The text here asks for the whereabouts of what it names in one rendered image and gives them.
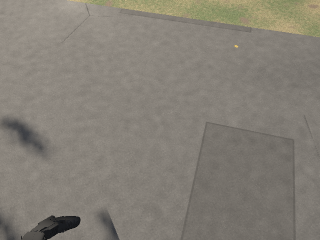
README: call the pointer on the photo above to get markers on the left robot hand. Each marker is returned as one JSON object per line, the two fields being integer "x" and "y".
{"x": 51, "y": 226}

